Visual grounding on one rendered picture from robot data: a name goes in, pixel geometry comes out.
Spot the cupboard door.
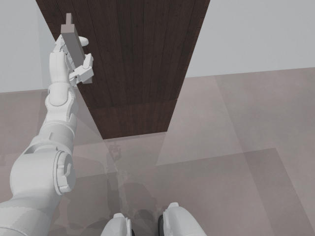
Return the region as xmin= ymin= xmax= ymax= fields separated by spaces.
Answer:
xmin=42 ymin=0 xmax=206 ymax=109

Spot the robot left thigh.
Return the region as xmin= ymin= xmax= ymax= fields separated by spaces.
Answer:
xmin=101 ymin=217 xmax=132 ymax=236

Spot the robot left forearm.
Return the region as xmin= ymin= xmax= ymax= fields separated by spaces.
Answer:
xmin=10 ymin=82 xmax=79 ymax=194

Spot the robot left upper arm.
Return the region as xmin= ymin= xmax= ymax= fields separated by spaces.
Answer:
xmin=0 ymin=150 xmax=76 ymax=236

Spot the handle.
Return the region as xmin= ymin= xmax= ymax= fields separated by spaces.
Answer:
xmin=61 ymin=13 xmax=92 ymax=84

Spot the left robot hand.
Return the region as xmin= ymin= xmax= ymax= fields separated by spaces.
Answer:
xmin=49 ymin=34 xmax=94 ymax=88

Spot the right robot shin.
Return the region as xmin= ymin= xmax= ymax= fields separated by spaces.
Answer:
xmin=163 ymin=203 xmax=179 ymax=236

